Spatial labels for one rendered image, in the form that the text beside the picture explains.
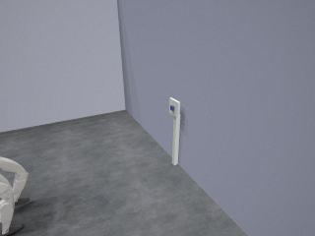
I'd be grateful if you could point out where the right robot hand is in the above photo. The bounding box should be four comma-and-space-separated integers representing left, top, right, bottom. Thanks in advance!
0, 182, 17, 201

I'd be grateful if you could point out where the robot left foot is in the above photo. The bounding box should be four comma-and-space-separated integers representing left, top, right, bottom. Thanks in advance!
14, 197, 30, 207

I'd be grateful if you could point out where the robot left shin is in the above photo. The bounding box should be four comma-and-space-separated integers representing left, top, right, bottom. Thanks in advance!
12, 172, 29, 202

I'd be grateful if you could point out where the panel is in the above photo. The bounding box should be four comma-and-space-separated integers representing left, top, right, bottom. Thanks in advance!
169, 97, 180, 165

